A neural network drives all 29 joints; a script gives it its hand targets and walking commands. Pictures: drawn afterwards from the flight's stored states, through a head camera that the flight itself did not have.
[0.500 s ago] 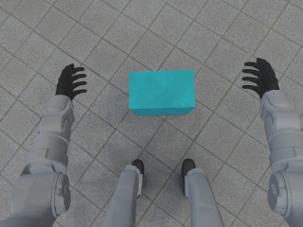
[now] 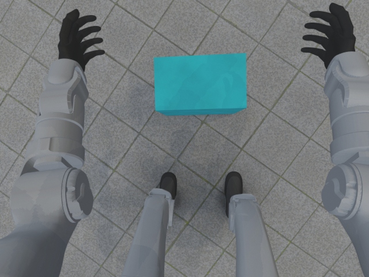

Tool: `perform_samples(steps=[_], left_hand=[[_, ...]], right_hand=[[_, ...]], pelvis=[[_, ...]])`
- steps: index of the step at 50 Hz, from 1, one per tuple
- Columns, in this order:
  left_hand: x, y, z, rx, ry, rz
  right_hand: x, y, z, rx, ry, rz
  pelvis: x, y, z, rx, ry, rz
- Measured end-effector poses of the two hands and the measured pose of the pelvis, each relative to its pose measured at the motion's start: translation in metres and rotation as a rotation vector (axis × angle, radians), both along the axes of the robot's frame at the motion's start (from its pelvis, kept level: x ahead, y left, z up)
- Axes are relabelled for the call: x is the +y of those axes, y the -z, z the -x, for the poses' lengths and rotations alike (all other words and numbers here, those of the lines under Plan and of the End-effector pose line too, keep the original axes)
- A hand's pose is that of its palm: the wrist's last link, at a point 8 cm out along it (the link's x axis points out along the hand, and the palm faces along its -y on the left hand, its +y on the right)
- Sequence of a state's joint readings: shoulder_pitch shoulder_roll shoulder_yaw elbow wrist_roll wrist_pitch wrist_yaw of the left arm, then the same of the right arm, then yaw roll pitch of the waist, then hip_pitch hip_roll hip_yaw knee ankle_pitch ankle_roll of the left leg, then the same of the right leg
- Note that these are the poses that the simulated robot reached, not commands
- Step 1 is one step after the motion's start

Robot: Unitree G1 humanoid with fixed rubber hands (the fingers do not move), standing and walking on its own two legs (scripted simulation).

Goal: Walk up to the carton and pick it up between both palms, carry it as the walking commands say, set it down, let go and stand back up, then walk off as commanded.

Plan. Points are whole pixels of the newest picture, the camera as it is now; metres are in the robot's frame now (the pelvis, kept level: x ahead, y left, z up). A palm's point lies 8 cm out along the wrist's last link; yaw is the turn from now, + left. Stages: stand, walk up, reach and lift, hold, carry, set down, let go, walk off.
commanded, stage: reach and lift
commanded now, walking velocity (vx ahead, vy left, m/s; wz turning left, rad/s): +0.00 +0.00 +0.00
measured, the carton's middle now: (199, 89) +0.53 +0.03 -0.54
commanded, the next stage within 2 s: none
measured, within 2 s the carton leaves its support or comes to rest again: neither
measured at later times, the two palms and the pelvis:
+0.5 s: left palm (108, 74) +0.50 +0.24 -0.24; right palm (292, 68) +0.53 -0.19 -0.25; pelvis -0.04 +0.00 -0.11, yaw +0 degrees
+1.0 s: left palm (129, 87) +0.49 +0.24 -0.38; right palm (270, 83) +0.53 -0.18 -0.39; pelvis -0.05 -0.01 -0.22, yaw +0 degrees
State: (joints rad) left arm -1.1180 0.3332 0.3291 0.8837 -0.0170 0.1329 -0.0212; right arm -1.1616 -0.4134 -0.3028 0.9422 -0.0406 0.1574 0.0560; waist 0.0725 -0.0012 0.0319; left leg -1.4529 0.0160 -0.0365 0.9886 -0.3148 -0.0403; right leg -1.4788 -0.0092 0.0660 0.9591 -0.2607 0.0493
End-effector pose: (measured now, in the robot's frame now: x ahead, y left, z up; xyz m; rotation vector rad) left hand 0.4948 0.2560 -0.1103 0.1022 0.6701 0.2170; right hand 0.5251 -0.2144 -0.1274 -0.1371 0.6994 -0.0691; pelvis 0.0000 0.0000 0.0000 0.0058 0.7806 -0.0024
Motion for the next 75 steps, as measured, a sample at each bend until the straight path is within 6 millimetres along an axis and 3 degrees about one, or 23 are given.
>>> perform_samples(steps=[6,13,23,34,42,61,67,75], left_hand=[[-0.006,0.012,-0.006,-0.025,0.005,0.010],[-0.011,0.042,-0.007,-0.024,0.002,0.028],[-0.012,0.114,-0.001,-0.010,-0.032,0.030],[-0.014,0.174,-0.009,-0.024,-0.063,0.066],[-0.018,0.227,-0.002,0.006,-0.069,0.071],[-0.024,0.332,0.012,0.056,-0.086,0.076],[-0.019,0.350,0.004,0.011,-0.114,0.094],[-0.021,0.345,-0.004,-0.008,-0.105,0.102]], right_hand=[[0.005,0.012,-0.006,-0.030,0.001,-0.022],[0.017,0.035,-0.014,-0.052,-0.012,-0.033],[0.026,0.110,-0.003,-0.005,-0.008,-0.043],[0.034,0.163,-0.013,-0.033,0.012,-0.061],[0.030,0.218,-0.004,0.018,0.022,-0.055],[0.041,0.331,0.012,0.069,-0.006,-0.057],[0.043,0.350,0.005,0.043,0.012,-0.073],[0.044,0.341,-0.004,0.011,0.011,-0.068]], pelvis=[[-0.002,0.013,0.009,0.027,0.000,-0.002],[-0.003,0.042,0.025,0.032,0.000,-0.001],[-0.003,0.095,0.041,0.033,0.001,0.004],[0.000,0.158,0.046,0.007,-0.002,0.012],[-0.001,0.192,0.049,-0.001,-0.003,0.012],[-0.010,0.257,0.060,-0.096,-0.006,-0.009],[-0.010,0.274,0.065,-0.140,-0.010,-0.009],[-0.009,0.282,0.064,-0.155,-0.011,-0.005]])
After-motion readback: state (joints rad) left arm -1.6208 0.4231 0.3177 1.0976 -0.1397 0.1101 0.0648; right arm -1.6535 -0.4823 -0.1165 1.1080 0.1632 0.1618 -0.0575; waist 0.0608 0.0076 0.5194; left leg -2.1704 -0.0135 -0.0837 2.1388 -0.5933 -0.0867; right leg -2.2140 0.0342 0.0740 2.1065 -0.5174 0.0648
